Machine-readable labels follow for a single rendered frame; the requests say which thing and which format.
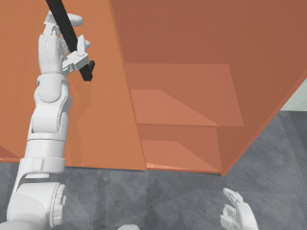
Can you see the wardrobe door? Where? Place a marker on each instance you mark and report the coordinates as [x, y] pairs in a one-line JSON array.
[[102, 127], [4, 153]]

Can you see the left robot forearm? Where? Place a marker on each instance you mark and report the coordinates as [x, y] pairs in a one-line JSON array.
[[47, 132]]

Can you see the right robot hand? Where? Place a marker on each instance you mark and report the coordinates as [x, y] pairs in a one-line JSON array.
[[238, 218]]

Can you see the left robot hand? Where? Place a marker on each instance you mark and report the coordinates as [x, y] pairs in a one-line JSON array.
[[52, 49]]

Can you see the robot left upper arm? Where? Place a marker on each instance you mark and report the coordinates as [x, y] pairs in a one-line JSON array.
[[37, 206]]

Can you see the handle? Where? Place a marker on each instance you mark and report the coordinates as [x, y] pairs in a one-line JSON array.
[[58, 11]]

